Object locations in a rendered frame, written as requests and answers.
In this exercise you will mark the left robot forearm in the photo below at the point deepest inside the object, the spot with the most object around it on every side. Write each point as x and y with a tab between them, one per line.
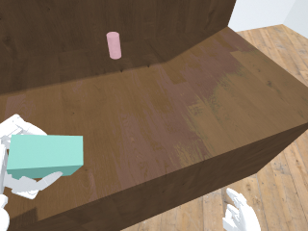
4	216

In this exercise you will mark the table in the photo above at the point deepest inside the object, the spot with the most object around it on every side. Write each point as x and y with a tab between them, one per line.
190	107

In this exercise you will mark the robot left hand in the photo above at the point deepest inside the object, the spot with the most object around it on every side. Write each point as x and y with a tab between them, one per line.
25	186

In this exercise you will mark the robot right hand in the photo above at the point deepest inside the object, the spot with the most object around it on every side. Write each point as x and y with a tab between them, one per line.
243	219

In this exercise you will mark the sponge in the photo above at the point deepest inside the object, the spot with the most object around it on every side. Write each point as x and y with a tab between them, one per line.
36	156

